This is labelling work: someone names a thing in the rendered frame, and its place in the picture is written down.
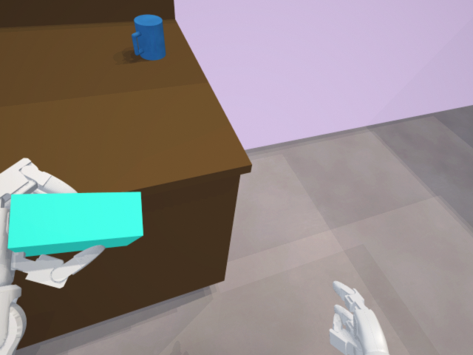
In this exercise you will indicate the robot right hand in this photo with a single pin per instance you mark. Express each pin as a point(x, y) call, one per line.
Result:
point(363, 333)

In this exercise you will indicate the robot left hand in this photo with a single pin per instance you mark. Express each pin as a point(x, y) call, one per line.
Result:
point(24, 178)

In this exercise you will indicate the table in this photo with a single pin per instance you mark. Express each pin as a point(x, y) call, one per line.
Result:
point(78, 102)

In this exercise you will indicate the sponge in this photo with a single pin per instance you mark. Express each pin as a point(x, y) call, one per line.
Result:
point(65, 222)

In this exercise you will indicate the robot left forearm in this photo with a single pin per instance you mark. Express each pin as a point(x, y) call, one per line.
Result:
point(13, 320)

